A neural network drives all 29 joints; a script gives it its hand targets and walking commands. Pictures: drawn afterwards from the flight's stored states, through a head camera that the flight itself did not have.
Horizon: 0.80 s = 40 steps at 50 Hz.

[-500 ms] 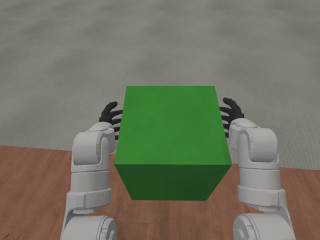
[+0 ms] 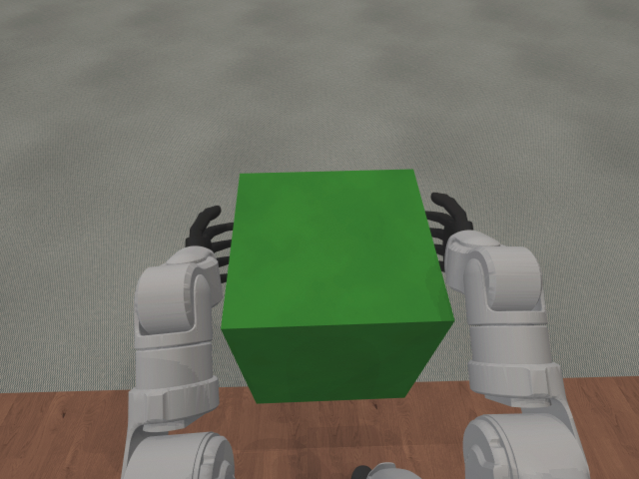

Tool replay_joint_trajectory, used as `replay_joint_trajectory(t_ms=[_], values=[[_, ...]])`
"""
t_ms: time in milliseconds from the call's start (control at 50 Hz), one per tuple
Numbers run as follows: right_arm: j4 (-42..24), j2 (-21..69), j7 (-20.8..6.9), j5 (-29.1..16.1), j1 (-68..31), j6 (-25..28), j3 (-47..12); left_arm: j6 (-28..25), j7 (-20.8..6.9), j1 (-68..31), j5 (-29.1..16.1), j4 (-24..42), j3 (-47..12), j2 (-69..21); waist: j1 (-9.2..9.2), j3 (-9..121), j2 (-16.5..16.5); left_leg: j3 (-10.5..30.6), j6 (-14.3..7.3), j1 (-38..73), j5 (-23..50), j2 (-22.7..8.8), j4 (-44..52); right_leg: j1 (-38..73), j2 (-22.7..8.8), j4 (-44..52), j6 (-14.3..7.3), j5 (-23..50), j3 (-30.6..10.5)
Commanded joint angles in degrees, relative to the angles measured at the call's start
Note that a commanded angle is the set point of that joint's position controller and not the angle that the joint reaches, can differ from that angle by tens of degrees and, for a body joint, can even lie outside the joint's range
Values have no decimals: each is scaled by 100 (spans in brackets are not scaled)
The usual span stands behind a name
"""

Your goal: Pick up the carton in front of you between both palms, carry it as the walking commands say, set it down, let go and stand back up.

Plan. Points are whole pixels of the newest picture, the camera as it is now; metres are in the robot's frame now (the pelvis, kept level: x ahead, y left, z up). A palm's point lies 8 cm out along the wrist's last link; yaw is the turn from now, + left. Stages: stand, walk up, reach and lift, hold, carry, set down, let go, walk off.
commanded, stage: carry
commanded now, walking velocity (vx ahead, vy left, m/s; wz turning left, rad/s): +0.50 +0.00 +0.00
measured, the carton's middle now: (329, 295) +0.35 -0.02 +0.05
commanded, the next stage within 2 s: none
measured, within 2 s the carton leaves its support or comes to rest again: neither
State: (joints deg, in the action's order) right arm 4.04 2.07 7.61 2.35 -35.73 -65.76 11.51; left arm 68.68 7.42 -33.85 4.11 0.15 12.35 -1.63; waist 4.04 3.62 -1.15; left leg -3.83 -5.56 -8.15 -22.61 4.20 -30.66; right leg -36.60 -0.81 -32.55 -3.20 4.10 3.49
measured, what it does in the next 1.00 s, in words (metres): goes down: right foot 0.03 m lower, then left foot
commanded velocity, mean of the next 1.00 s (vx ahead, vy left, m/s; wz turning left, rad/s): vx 0.50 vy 0.00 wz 0.00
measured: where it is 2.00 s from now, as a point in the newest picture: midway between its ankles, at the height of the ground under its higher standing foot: (300, 247)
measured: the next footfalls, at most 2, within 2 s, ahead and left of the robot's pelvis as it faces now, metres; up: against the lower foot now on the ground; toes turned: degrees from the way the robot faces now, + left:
right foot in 0.06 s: +0.21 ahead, -0.08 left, -0.03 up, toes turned -3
left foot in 0.60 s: +0.52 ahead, +0.07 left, -0.06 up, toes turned +2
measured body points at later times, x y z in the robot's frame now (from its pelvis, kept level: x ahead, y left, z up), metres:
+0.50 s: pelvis +0.29 -0.01 -0.02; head +0.32 -0.02 +0.43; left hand +0.64 +0.16 +0.09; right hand +0.66 -0.15 +0.08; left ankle +0.42 +0.12 -0.72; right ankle +0.18 -0.07 -0.75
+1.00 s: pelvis +0.58 +0.01 -0.05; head +0.61 +0.03 +0.40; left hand +0.95 +0.15 +0.05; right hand +0.94 -0.16 +0.06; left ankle +0.48 +0.07 -0.78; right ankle +0.72 -0.13 -0.73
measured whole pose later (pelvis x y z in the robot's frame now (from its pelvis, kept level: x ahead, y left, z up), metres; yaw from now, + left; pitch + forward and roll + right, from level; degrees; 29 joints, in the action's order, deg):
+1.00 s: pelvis +0.58 +0.01 -0.05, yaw +0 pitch +6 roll -1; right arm 2.2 2.1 7.8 1.9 -34.9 -65.6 12.0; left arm 68.0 7.7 -33.8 4.3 0.7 11.6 -1.8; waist 3.8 1.8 -0.7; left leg -4.2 -6.6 -11.3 -18.1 3.3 -27.5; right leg -43.6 -3.0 -47.0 -1.3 -5.8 2.0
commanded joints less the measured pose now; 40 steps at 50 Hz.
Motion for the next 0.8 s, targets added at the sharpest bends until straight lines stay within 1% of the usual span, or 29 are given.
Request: replay_joint_trajectory(t_ms=[0, 20, 40, 60, 80, 100, 120, 140, 160, 180, 220, 280, 340, 400, 460, 480, 500, 520, 540, 560, 580, 600, 620, 640, 660, 680, 700, 740, 780], values=[[-79, 5919, -1558, -2422, -3495, -70, -3865, -137, -1229, -3561, -1976, -163, -3727, -5527, -103, 1942, 827, 558, -174, 1345, 5183, -1066, -705, 1099, 346, 851, -247, 495, 392], [49, 5945, -1575, -2420, -3540, -61, -3852, -149, -1257, -3435, -1933, -328, -3634, -5497, -383, 2150, 700, 265, -17, 941, 5003, -953, -1464, 2122, 349, 1115, -288, 731, 474], [162, 5936, -1588, -2402, -3580, -43, -3832, -168, -1298, -3382, -1891, -432, -3517, -5453, -629, 2403, 320, 123, 116, -9, 3557, -762, -2481, 3324, -166, 831, -271, 1206, -32], [279, 6018, -1608, -2382, -3640, -47, -3806, -173, -1334, -3396, -1859, -594, -3384, -5402, -503, 2798, -594, 50, 233, -1440, 125, -424, -3407, 4758, -1492, -273, -452, 3437, -1579], [415, 6212, -1583, -2403, -3709, -80, -3671, -204, -1340, -3444, -1826, -794, -3260, -5297, -784, 3263, -1745, 367, 504, -3232, -1344, 186, -5060, 5981, -2331, 82, -1656, 1929, -3502], [280, 6200, -1556, -2403, -3836, -53, -3733, -243, -1395, -3396, -1999, -795, -3340, -5637, -830, 3117, -1284, 565, 321, -3654, -1119, -120, -5224, 5633, -2073, 498, -1580, 199, -3710], [82, 6359, -1524, -2430, -4111, 0, -3778, -296, -1448, -3820, -2196, -441, -3479, -5910, -821, 2781, -840, 603, 234, -3726, -764, -264, -5069, 5060, -1721, 674, -1342, -339, -3276], [-129, 6441, -1468, -2431, -4296, 52, -3761, -325, -1483, -4310, -2436, -99, -3670, -6149, -710, 2548, -273, 617, 240, -3618, -437, -405, -4716, 4472, -1568, 812, -1159, -398, -2887], [-296, 6488, -1397, -2428, -4320, 75, -3748, -351, -1497, -4680, -2649, 174, -3830, -6346, -638, 2439, -137, 626, 273, -3452, -227, -543, -4384, 4004, -1528, 920, -1105, -417, -2635], [-417, 6495, -1329, -2402, -4289, 86, -3750, -371, -1491, -4852, -2806, 361, -3952, -6459, -572, 2434, -118, 594, 314, -3193, -107, -611, -4090, 3688, -1455, 1032, -1026, -541, -2435], [-515, 6440, -1214, -2292, -3964, 105, -3750, -395, -1474, -4771, -2938, 573, -4050, -6497, -537, 2493, -270, 474, 386, -3092, 15, -646, -3647, 3573, -1377, 1050, -1011, -229, -2110], [-573, 6301, -1119, -2110, -3557, 132, -3811, -401, -1473, -4405, -2924, 635, -4087, -6367, -686, 2539, -375, 337, 466, -3550, 437, -722, -3019, 4061, -1330, 850, -1013, 1072, -1736], [-759, 6126, -1082, -2030, -3485, 144, -3930, -398, -1495, -4256, -2908, 728, -4155, -6201, -805, 2478, -433, 239, 459, -3827, 1110, -703, -2405, 4475, -1151, 664, -863, 2001, -1421], [-934, 5874, -1052, -1980, -3510, 86, -3991, -343, -1507, -4164, -2885, 777, -4185, -5985, -901, 2301, -507, 74, 383, -3719, 1800, -553, -1572, 4622, -896, 569, -742, 2389, -1131], [-729, 5610, -1080, -1858, -3350, -41, -3920, -260, -1526, -3846, -2763, 468, -4115, -5782, -1058, 2057, -491, -213, 325, -3441, 2398, -296, -454, 4789, -646, 379, -678, 2472, -857], [-616, 5545, -1106, -1818, -3299, -83, -3865, -243, -1532, -3780, -2725, 338, -4083, -5736, -1089, 1960, -509, -279, 282, -3221, 2599, -239, -74, 4761, -622, 319, -647, 2421, -794], [-493, 5495, -1138, -1781, -3256, -120, -3799, -234, -1540, -3754, -2698, 205, -4052, -5709, -1062, 1876, -552, -289, 205, -2861, 2775, -216, 259, 4635, -636, 225, -594, 2374, -739], [-356, 5453, -1170, -1745, -3226, -148, -3720, -228, -1550, -3753, -2686, 70, -4022, -5712, -934, 1888, -600, -290, 113, -2275, 2886, -202, 545, 4416, -651, -45, -486, 2473, -656], [-188, 5426, -1201, -1707, -3176, -163, -3628, -218, -1564, -3809, -2702, -55, -4002, -5749, -714, 1997, -552, -422, 47, -1484, 3074, -135, 823, 4129, -603, -532, -342, 2609, -456], [-47, 5393, -1231, -1668, -3112, -165, -3524, -213, -1579, -3914, -2716, -163, -3999, -5780, -449, 2231, -368, -473, 39, -387, 3347, -205, 975, 3599, -469, -1318, -168, 2174, -158], [68, 5317, -1271, -1648, -3079, -170, -3395, -213, -1590, -3996, -2705, -274, -3991, -5789, -292, 2533, 77, 310, 22, 918, 4056, -913, 440, 2443, -286, -2407, -34, 318, -45], [289, 5233, -1291, -1631, -3161, -182, -3231, -174, -1600, -4082, -2702, -456, -3952, -5940, -384, 2878, 1092, 1976, -328, 2371, 6286, -2290, -491, 923, 141, -3252, 149, -3300, -50], [425, 5192, -1312, -1613, -3126, -137, -3183, -144, -1588, -4124, -2692, -514, -3792, -5996, -47, 3327, 1945, 3604, -1422, 3058, 3913, -2871, 35, -455, 580, -4695, 223, -4041, -374], [417, 5527, -1358, -1748, -3135, -106, -3226, -170, -1560, -4356, -2682, -436, -3821, -6079, -46, 2944, 1405, 3620, -1280, 2590, 2291, -2498, 455, -891, 268, -4738, 75, -3688, -526], [142, 5770, -1405, -1926, -3528, -66, -3346, -212, -1529, -4577, -2721, -303, -3819, -6243, -58, 2680, 1015, 3252, -1079, 2104, 1865, -2226, 588, -970, 127, -4612, 33, -3336, -493], [-132, 6036, -1442, -2158, -3972, -42, -3493, -254, -1476, -4698, -2705, -171, -3806, -6326, -125, 2420, 561, 2885, -903, 1578, 2082, -2079, 695, -890, -53, -4300, 65, -3034, -500], [-359, 6225, -1467, -2371, -4277, -23, -3635, -288, -1410, -4664, -2666, -75, -3774, -6384, -192, 2356, 327, 2644, -840, 1142, 2144, -2027, 839, -678, -169, -4044, 107, -2846, -515], [-667, 6432, -1484, -2632, -4528, 17, -3810, -318, -1285, -4542, -2579, 113, -3768, -6414, -240, 2403, 515, 2267, -788, 841, 2332, -1904, 904, -469, -222, -3722, 192, -2648, -420], [-757, 6457, -1491, -2724, -4380, 23, -3876, -350, -1176, -4274, -2450, 195, -3773, -6352, -196, 2470, 614, 1924, -772, 1018, 2992, -1790, 806, -700, -261, -3403, 265, -2372, -324]])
